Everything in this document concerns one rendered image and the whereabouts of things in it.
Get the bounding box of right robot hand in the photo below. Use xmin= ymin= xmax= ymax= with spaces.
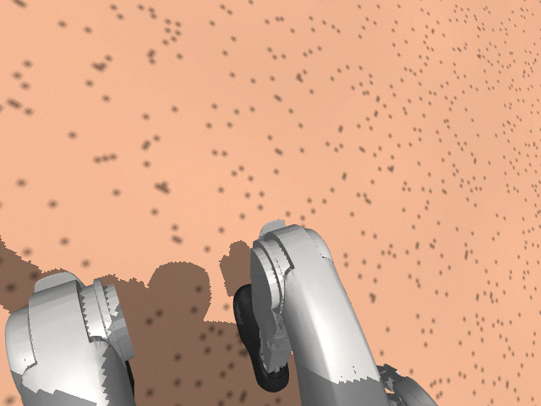
xmin=376 ymin=364 xmax=438 ymax=406

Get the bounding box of right robot foot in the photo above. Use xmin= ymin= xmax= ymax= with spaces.
xmin=233 ymin=284 xmax=289 ymax=392

